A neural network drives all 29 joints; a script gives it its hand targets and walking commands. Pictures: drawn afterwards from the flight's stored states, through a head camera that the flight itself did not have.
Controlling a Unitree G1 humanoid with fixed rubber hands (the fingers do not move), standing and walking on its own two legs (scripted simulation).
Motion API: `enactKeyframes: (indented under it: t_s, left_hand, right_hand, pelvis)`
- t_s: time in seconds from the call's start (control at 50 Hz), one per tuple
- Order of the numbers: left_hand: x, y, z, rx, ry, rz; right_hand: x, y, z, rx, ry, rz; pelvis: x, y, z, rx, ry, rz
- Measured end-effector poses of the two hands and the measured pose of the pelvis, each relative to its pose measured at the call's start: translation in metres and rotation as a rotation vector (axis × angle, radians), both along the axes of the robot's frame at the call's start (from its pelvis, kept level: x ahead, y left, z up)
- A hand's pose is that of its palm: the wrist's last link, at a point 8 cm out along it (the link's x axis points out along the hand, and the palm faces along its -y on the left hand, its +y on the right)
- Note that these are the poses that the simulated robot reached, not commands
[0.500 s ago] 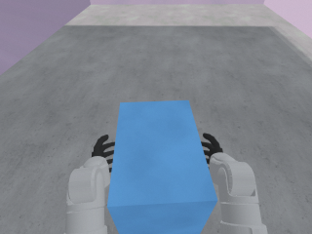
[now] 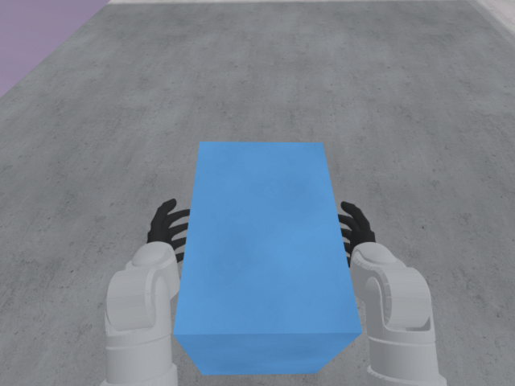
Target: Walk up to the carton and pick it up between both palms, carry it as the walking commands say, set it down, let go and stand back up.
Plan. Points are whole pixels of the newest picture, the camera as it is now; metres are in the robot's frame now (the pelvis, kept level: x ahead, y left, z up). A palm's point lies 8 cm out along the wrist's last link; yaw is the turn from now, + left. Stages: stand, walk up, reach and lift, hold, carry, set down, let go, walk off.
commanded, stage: carry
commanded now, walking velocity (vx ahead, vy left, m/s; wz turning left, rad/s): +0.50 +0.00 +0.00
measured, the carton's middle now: (260, 263) +0.31 +0.01 +0.02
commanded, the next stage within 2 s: none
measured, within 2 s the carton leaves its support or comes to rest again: neither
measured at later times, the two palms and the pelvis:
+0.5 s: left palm (219, 114) +0.61 +0.08 +0.10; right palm (351, 111) +0.63 -0.19 +0.08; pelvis +0.33 -0.08 +0.03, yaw +3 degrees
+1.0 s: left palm (240, 33) +1.02 +0.05 +0.09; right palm (336, 35) +0.99 -0.23 +0.08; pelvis +0.72 -0.07 +0.02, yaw -3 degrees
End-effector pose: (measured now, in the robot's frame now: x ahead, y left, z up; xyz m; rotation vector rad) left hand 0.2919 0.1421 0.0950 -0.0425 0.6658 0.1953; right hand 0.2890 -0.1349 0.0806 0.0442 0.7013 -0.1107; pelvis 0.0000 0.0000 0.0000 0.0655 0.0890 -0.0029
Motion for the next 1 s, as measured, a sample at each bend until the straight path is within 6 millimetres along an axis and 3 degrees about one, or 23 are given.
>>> enactKeyframes:
  t_s: [0.1,0.16,0.24,0.34,0.44,0.54,0.68,0.74,0.8,0.9,1.0]
  left_hand:
    - [0.061,-0.017,-0.002,0.009,0.087,-0.067]
    - [0.102,-0.028,0.003,-0.003,0.079,-0.078]
    - [0.159,-0.043,0.007,0.0,0.036,-0.074]
    - [0.236,-0.062,0.003,0.022,-0.001,-0.033]
    - [0.287,-0.063,-0.007,0.024,0.112,0.023]
    - [0.347,-0.057,0.008,0.043,0.089,0.072]
    - [0.469,-0.055,0.019,0.026,-0.005,0.037]
    - [0.529,-0.053,0.015,0.028,-0.04,-0.004]
    - [0.575,-0.056,0.001,0.01,0.03,-0.034]
    - [0.646,-0.074,-0.01,-0.016,0.118,-0.089]
    - [0.729,-0.093,-0.005,-0.009,0.059,-0.093]
  right_hand:
    - [0.044,-0.017,-0.001,0.002,0.09,-0.061]
    - [0.08,-0.028,0.006,-0.005,0.081,-0.074]
    - [0.143,-0.043,0.014,-0.007,0.038,-0.067]
    - [0.232,-0.062,0.003,0.026,0.0,-0.038]
    - [0.297,-0.063,-0.007,0.016,0.112,0.028]
    - [0.37,-0.056,0.001,0.037,0.09,0.076]
    - [0.481,-0.055,0.013,0.025,-0.004,0.04]
    - [0.53,-0.052,0.009,0.023,-0.038,0.002]
    - [0.567,-0.056,0.0,-0.002,0.033,-0.023]
    - [0.622,-0.073,-0.001,-0.025,0.123,-0.078]
    - [0.706,-0.092,0.003,-0.016,0.065,-0.086]
  pelvis:
    - [0.057,-0.002,0.018,-0.053,-0.003,-0.033]
    - [0.095,-0.011,0.023,-0.072,0.006,-0.029]
    - [0.156,-0.029,0.019,-0.085,0.006,-0.03]
    - [0.235,-0.057,0.0,-0.097,-0.011,0.001]
    - [0.296,-0.073,0.017,-0.053,0.014,0.059]
    - [0.362,-0.078,0.028,-0.016,0.036,0.058]
    - [0.476,-0.065,0.018,0.015,0.028,0.036]
    - [0.532,-0.052,0.002,-0.004,0.008,-0.004]
    - [0.575,-0.049,0.006,-0.012,0.008,-0.011]
    - [0.642,-0.055,0.021,-0.074,0.016,-0.049]
    - [0.719,-0.073,0.015,-0.086,0.022,-0.044]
